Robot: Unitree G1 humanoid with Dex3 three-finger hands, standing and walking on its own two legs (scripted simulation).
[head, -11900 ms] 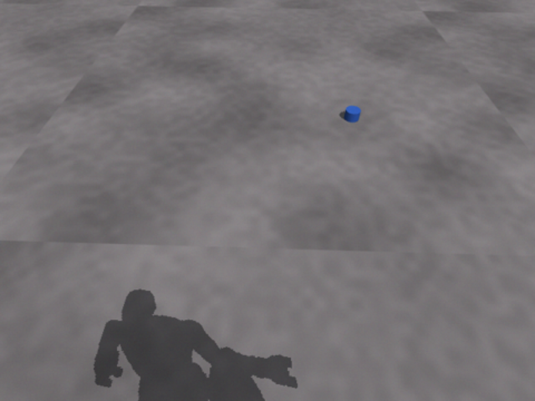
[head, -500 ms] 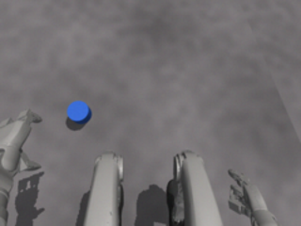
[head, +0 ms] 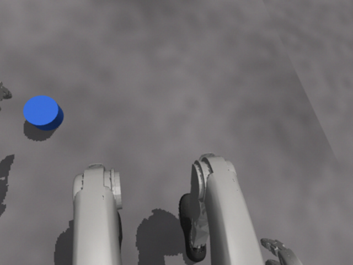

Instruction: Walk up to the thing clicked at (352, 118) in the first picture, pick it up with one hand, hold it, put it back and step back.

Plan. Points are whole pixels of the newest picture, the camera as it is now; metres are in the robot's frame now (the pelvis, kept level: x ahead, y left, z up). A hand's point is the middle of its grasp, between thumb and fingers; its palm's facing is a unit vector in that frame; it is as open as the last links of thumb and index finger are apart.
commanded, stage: rise first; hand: left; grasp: from above
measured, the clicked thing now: (44, 113) +0.51 +0.33 -0.33
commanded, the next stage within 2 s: none
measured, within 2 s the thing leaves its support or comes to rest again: neither
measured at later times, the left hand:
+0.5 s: hand (2, 122) +0.44 +0.37 -0.19, palm faces -0.46 -0.08 -0.88, open 14.0 cm
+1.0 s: hand (9, 120) +0.45 +0.37 -0.21, palm faces -0.46 -0.09 -0.88, open 14.1 cm
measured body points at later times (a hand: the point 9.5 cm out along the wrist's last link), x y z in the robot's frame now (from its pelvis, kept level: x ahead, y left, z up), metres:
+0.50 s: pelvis +0.01 +0.00 -0.03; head +0.25 +0.09 +0.34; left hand +0.46 +0.37 -0.14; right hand +0.08 -0.28 -0.14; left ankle +0.08 +0.12 -0.33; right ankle +0.11 -0.13 -0.33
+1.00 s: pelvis +0.01 +0.01 -0.05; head +0.26 +0.10 +0.32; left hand +0.47 +0.37 -0.16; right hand +0.07 -0.27 -0.14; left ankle +0.08 +0.12 -0.33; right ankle +0.11 -0.13 -0.33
